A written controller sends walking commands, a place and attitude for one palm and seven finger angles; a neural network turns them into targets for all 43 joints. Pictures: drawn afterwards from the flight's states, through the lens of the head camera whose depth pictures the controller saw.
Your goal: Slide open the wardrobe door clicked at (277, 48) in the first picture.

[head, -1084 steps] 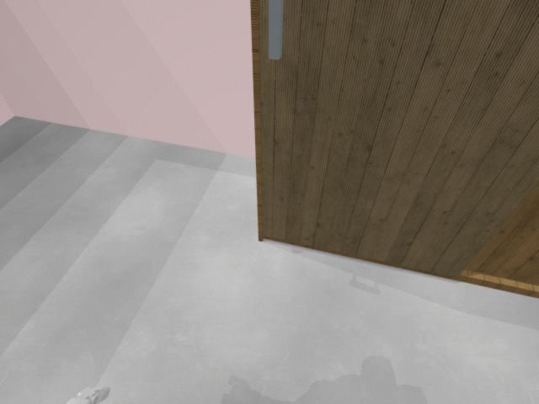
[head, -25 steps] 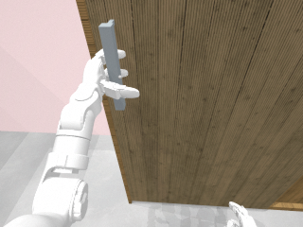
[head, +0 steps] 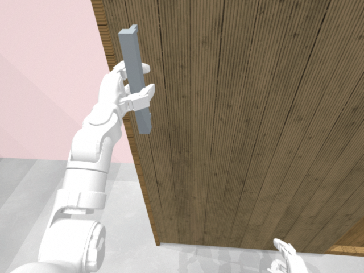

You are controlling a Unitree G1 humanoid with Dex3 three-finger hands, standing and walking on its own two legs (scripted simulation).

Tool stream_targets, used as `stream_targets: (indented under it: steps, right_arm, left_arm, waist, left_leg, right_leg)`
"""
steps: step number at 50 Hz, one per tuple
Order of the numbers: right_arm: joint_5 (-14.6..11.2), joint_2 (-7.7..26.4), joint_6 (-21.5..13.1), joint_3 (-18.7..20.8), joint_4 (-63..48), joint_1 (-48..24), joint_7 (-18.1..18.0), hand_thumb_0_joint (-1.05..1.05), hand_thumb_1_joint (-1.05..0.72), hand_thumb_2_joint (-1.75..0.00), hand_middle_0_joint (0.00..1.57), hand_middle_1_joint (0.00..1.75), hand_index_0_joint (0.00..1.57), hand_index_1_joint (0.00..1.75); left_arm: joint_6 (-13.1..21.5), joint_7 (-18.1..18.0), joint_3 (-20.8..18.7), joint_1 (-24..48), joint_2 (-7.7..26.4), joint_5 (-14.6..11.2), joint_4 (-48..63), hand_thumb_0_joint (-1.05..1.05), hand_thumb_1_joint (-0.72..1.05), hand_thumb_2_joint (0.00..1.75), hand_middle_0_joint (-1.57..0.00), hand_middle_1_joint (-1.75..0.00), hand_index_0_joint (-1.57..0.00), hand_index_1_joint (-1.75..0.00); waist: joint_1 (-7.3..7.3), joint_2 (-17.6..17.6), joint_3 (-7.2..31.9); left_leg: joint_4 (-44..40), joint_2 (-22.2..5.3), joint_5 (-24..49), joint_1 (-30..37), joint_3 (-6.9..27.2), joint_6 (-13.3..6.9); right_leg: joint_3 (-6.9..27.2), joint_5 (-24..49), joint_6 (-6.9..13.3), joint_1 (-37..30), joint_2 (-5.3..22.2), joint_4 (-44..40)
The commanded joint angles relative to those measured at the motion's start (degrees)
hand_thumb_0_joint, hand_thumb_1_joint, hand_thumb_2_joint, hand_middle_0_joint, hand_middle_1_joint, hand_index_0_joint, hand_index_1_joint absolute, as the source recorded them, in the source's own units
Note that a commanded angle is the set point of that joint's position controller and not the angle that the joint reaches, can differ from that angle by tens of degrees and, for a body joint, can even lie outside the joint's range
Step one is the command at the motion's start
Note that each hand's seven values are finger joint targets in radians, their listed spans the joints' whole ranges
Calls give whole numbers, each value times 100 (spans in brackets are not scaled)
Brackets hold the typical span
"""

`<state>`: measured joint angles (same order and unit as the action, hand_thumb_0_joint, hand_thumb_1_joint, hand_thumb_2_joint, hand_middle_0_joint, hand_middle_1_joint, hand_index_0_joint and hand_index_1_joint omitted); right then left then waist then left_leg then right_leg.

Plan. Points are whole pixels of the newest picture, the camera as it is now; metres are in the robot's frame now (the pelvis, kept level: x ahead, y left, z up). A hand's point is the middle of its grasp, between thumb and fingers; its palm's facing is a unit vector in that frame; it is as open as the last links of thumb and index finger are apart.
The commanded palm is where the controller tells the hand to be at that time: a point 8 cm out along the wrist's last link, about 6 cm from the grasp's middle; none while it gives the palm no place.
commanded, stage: grip the handle and tug to test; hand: left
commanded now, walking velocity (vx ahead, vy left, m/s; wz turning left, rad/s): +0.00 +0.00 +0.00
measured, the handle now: (140, 83) +0.45 +0.12 +0.23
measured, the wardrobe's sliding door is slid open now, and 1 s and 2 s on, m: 0.00 0.00 0.02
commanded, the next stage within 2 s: tug the door sideways, standing still in 0.80 s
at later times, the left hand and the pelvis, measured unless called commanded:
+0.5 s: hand (144, 96) +0.39 +0.10 +0.24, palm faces +0.03 -1.00 -0.02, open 6.3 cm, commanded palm +0.36 +0.15 +0.24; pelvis +0.01 +0.00 +0.00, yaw +0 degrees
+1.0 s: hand (144, 98) +0.39 +0.10 +0.24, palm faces -0.01 -1.00 -0.04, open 6.7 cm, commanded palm +0.37 +0.15 +0.24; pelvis +0.06 +0.00 +0.00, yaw -2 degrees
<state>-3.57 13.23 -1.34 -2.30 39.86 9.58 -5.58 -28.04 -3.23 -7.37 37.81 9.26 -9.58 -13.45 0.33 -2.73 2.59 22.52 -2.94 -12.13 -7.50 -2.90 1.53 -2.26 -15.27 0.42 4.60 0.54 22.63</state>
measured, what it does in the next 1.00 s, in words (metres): shifts its weight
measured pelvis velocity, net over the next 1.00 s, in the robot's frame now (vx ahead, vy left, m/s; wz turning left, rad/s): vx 0.06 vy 0.00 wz -0.04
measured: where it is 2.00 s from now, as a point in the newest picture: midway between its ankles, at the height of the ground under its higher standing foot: outside the picture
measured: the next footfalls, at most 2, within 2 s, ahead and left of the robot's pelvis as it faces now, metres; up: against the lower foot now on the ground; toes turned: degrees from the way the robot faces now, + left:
right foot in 1.92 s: +0.10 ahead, -0.19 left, +0.00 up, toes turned -4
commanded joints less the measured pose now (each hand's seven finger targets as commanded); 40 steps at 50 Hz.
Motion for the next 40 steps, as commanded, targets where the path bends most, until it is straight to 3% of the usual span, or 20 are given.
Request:
stream_targets:
  steps: [1, 3, 6, 8, 13, 15, 16, 20, 23, 25, 26, 29, 31, 32, 34, 36, 37, 38, 40]
  right_arm:
    - [9, 636, -275, 234, -924, -968, -27, 0, -90, -90, 20, 30, 20, 30]
    - [5, 579, -295, 218, -935, -997, -15, 0, -90, -90, 20, 30, 20, 30]
    - [31, 667, -243, 240, -891, -945, -30, 0, -90, -90, 20, 30, 20, 30]
    - [27, 609, -254, 226, -927, -999, -31, 0, -90, -90, 20, 30, 20, 30]
    - [4, 582, -232, 217, -977, -1068, -13, 0, -90, -90, 20, 30, 20, 30]
    - [14, 576, -246, 214, -968, -1042, -1, 0, -90, -90, 20, 30, 20, 30]
    - [23, 634, -223, 235, -976, -1043, -8, 0, -90, -90, 20, 30, 20, 30]
    - [7, 581, -220, 218, -996, -1067, 1, 0, -90, -90, 20, 30, 20, 30]
    - [22, 604, -196, 221, -1079, -1136, 11, 0, -90, -90, 20, 30, 20, 30]
    - [24, 580, -191, 208, -1109, -1157, 27, 0, -90, -90, 20, 30, 20, 30]
    - [37, 630, -165, 235, -1122, -1154, 20, 0, -90, -90, 20, 30, 20, 30]
    - [36, 605, -152, 208, -1234, -1219, 52, 0, -90, -90, 20, 30, 20, 30]
    - [35, 636, -107, 221, -1320, -1278, 84, 0, -90, -90, 20, 30, 20, 30]
    - [24, 588, -108, 199, -1368, -1325, 101, 0, -90, -90, 20, 30, 20, 30]
    - [32, 605, -95, 204, -1375, -1308, 119, 0, -90, -90, 20, 30, 20, 30]
    - [31, 643, -34, 216, -1488, -1369, 148, 0, -90, -90, 20, 30, 20, 30]
    - [9, 558, -35, 183, -1532, -1416, 189, 0, -90, -90, 20, 30, 20, 30]
    - [4, 541, -30, 193, -1531, -1388, 213, 0, -90, -90, 20, 30, 20, 30]
    - [7, 555, -26, 212, -1583, -1405, 264, 0, -90, -90, 20, 30, 20, 30]
  left_arm:
    - [429, 172, 100, 2743, 470, -86, 1576, 0, 90, 90, -45, -140, -45, -140]
    - [428, 163, 175, 2802, 357, -76, 1657, 0, 90, 90, -45, -140, -45, -140]
    - [392, 178, 2, 2747, 633, -73, 1613, 0, 90, 90, -45, -140, -45, -140]
    - [388, 205, -28, 2712, 605, -75, 1690, 0, 90, 90, -45, -140, -45, -140]
    - [380, 238, 64, 2597, 497, -104, 1838, 0, 90, 90, -45, -140, -45, -140]
    - [384, 220, 150, 2743, 396, -105, 1881, 0, 90, 90, -45, -140, -45, -140]
    - [377, 217, 25, 2511, 555, -106, 1821, 0, 90, 90, -45, -140, -45, -140]
    - [339, 231, 155, 2598, 386, -97, 1884, 0, 90, 90, -45, -140, -45, -140]
    - [356, 269, -21, 2220, 582, -111, 2122, 0, 90, 90, -45, -140, -45, -140]
    - [332, 289, 89, 2155, 433, -126, 2249, 0, 90, 90, -45, -140, -45, -140]
    - [329, 303, -93, 1842, 621, -153, 2259, 0, 90, 90, -45, -140, -45, -140]
    - [303, 352, -196, 1452, 667, -199, 2636, 0, 90, 90, -45, -140, -45, -140]
    - [294, 376, -274, 1043, 781, -211, 2919, 0, 90, 90, -45, -140, -45, -140]
    - [259, 393, -188, 891, 652, -230, 2993, 0, 90, 90, -45, -140, -45, -140]
    - [185, 408, -386, 633, 801, -266, 3164, 0, 90, 90, -45, -140, -45, -140]
    - [133, 409, -502, 184, 964, -256, 3540, 0, 90, 90, -45, -140, -45, -140]
    - [106, 435, -166, 239, 640, -254, 3809, 0, 90, 90, -45, -140, -45, -140]
    - [39, 416, -197, -31, 618, -273, 3831, 0, 90, 90, -45, -140, -45, -140]
    - [-43, 404, -194, -138, 664, -267, 4274, 0, 90, 90, -45, -140, -45, -140]
  waist:
    - [19, 360, 1594]
    - [6, 362, 1674]
    - [18, 453, 1658]
    - [25, 608, 1732]
    - [27, 430, 1681]
    - [-5, 457, 1657]
    - [52, 497, 1643]
    - [10, 536, 1651]
    - [115, 517, 1838]
    - [104, 512, 1847]
    - [173, 499, 1878]
    - [233, 654, 1985]
    - [311, 528, 2029]
    - [309, 618, 1968]
    - [324, 714, 1959]
    - [412, 548, 2039]
    - [353, 456, 2004]
    - [360, 548, 2017]
    - [373, 415, 2133]
  left_leg:
    - [45, 249, 1893, 1033, 62, -320]
    - [89, 264, 1998, 1059, 58, -331]
    - [78, 263, 2022, 1024, 59, -333]
    - [112, 281, 2132, 1016, 38, -351]
    - [123, 285, 2157, 1035, 19, -340]
    - [129, 295, 2095, 1036, 42, -338]
    - [117, 268, 2133, 1042, 61, -342]
    - [138, 297, 2129, 1030, 45, -340]
    - [152, 301, 2329, 1038, 34, -351]
    - [163, 322, 2378, 1052, 24, -357]
    - [160, 297, 2411, 1047, 35, -349]
    - [172, 313, 2590, 975, 11, -350]
    - [187, 304, 2734, 954, 12, -337]
    - [182, 301, 2713, 909, 4, -344]
    - [204, 305, 2712, 858, -15, -336]
    - [240, 302, 2906, 845, -26, -329]
    - [267, 308, 3050, 845, -26, -328]
    - [306, 288, 3102, 873, -4, -316]
    - [352, 277, 3277, 943, -5, -315]
  right_leg:
    - [-48, 2281, 42, 60, -217, -194]
    - [-54, 2412, 45, 65, -222, -152]
    - [-45, 2480, 36, -15, -206, -168]
    - [-55, 2688, 22, -60, -204, -114]
    - [-56, 2757, 15, -48, -193, -100]
    - [-62, 2698, 13, 9, -204, -101]
    - [-54, 2688, 21, -48, -195, -110]
    - [-70, 2763, 7, -23, -204, -76]
    - [-64, 3018, 17, -221, -179, -13]
    - [-66, 3145, 4, -232, -182, 1]
    - [-66, 3182, 3, -318, -168, 1]
    - [-87, 3589, -26, -484, -152, 88]
    - [-95, 3708, -5, -600, -143, 144]
    - [-111, 3719, -23, -549, -140, 148]
    - [-98, 3988, -78, -603, -127, 172]
    - [-96, 4185, -53, -735, -114, 251]
    - [-124, 4232, -41, -668, -104, 292]
    - [-147, 4281, -59, -655, -126, 323]
    - [-131, 4416, -66, -649, -125, 357]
